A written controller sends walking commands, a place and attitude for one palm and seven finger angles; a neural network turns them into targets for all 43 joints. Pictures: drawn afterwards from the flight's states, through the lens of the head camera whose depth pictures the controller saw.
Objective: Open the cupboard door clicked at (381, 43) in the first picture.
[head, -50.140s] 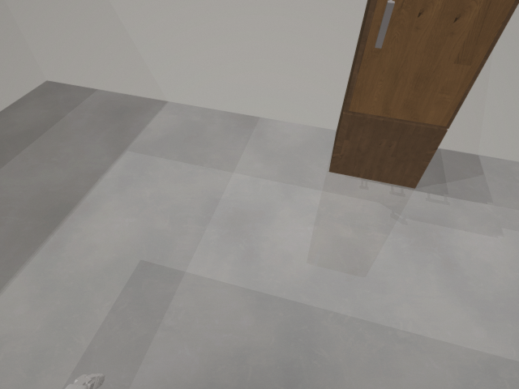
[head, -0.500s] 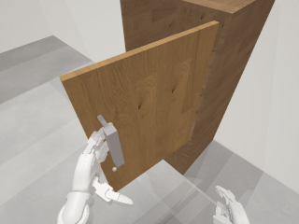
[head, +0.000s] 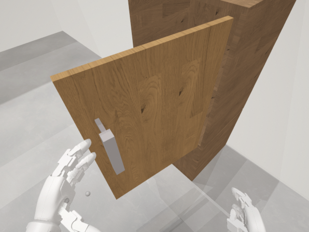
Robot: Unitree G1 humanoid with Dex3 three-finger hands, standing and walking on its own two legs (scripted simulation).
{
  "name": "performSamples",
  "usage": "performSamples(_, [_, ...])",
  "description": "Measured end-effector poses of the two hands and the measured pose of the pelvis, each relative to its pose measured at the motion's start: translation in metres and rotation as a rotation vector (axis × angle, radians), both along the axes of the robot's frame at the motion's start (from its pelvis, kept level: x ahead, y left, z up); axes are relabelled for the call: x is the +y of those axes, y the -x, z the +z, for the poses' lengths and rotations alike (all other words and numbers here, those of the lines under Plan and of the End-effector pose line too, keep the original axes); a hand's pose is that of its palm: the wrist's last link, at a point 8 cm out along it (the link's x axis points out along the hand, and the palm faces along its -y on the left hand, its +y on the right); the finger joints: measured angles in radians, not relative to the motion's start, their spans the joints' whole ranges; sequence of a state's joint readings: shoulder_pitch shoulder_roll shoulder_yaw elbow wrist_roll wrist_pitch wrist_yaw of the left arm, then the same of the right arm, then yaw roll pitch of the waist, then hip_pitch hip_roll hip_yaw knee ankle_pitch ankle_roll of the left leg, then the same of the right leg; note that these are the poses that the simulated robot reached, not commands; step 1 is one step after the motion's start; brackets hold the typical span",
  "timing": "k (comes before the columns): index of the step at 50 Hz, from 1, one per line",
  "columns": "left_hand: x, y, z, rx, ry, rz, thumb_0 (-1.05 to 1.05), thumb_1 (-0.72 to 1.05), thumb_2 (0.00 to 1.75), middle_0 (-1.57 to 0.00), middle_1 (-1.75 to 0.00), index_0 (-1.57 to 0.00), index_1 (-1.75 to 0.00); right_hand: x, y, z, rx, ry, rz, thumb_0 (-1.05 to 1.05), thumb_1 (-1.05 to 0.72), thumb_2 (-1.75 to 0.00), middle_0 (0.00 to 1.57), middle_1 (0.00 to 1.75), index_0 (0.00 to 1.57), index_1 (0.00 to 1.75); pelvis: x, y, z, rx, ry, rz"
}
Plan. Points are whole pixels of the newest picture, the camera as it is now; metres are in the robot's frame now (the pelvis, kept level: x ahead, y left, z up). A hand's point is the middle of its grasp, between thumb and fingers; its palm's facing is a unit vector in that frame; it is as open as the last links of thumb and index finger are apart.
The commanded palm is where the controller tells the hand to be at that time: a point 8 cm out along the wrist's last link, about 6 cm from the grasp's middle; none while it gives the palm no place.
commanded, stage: slide the hand sideways off the handle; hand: left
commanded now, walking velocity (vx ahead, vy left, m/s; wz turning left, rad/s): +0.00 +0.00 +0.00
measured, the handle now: (109, 147) +0.29 +0.13 +0.09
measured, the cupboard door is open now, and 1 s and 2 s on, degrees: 80 80 80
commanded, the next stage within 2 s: draw the hand back to the body in 0.12 s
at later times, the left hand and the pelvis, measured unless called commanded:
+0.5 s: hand (56, 195) +0.17 +0.21 +0.11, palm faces +0.01 -1.00 -0.05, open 16.3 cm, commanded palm +0.14 +0.26 +0.13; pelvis -0.01 +0.02 +0.00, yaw +0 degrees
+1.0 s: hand (20, 180) +0.19 +0.26 +0.15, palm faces +0.32 -0.89 -0.34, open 14.1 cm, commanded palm +0.14 +0.30 +0.18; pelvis +0.00 +0.04 +0.04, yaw +0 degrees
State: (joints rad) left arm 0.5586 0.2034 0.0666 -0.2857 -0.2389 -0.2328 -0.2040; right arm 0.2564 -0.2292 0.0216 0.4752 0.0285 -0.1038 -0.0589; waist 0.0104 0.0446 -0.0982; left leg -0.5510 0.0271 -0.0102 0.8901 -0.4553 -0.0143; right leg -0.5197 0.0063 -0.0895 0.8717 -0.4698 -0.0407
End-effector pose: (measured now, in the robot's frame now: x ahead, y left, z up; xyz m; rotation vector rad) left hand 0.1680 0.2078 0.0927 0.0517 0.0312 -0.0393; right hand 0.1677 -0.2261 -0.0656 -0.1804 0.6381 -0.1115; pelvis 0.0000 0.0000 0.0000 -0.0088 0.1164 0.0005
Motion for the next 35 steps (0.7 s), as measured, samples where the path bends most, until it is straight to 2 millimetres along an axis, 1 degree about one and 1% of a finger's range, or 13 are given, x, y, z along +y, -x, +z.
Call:
performSamples(8, [0.030,0.019,-0.003,0.017,-0.005,0.078,-0.01,-0.50,0.30,-0.17,-0.31,-0.19,-0.32,0.000,0.002,0.001,-0.008,0.015,-0.004,0.02,-0.91,-0.90,0.21,0.30,0.20,0.30,0.003,0.003,-0.001,-0.001,0.008,0.007])
performSamples(12, [0.032,0.021,-0.004,-0.003,0.009,0.051,-0.01,-0.50,0.30,-0.16,-0.30,-0.17,-0.31,0.004,0.003,0.002,-0.023,0.029,0.013,0.02,-0.91,-0.90,0.21,0.30,0.20,0.30,0.007,0.007,-0.002,0.000,0.017,0.014])
performSamples(15, [0.031,0.019,-0.003,-0.013,0.015,0.024,-0.01,-0.50,0.30,-0.15,-0.30,-0.16,-0.30,0.008,0.004,0.003,-0.035,0.031,0.015,0.02,-0.91,-0.90,0.21,0.30,0.20,0.30,0.011,0.009,-0.003,-0.005,0.021,0.013])
performSamples(18, [0.034,0.015,0.002,-0.025,0.008,0.017,-0.01,-0.50,0.30,-0.15,-0.30,-0.16,-0.30,0.015,0.005,0.006,-0.045,0.023,0.008,0.02,-0.91,-0.90,0.21,0.30,0.20,0.30,0.015,0.011,-0.001,-0.014,0.023,0.010])
performSamples(22, [0.045,0.012,0.012,-0.038,0.000,0.037,-0.01,-0.50,0.30,-0.15,-0.30,-0.16,-0.30,0.025,0.007,0.011,-0.061,0.004,0.003,0.02,-0.90,-0.90,0.21,0.30,0.21,0.30,0.020,0.011,0.002,-0.030,0.026,0.005])
performSamples(28, [0.055,0.018,0.025,-0.032,-0.005,0.043,-0.01,-0.50,0.30,-0.15,-0.30,-0.15,-0.30,0.039,0.006,0.019,-0.091,-0.010,0.024,0.02,-0.90,-0.90,0.21,0.30,0.21,0.30,0.028,0.010,0.007,-0.052,0.030,0.005])
performSamples(35, [0.065,0.024,0.037,-0.036,-0.017,0.055,-0.01,-0.49,0.30,-0.15,-0.30,-0.15,-0.30,0.048,0.001,0.027,-0.115,-0.001,0.054,0.02,-0.90,-0.90,0.21,0.30,0.21,0.30,0.034,0.010,0.012,-0.075,0.032,0.010])
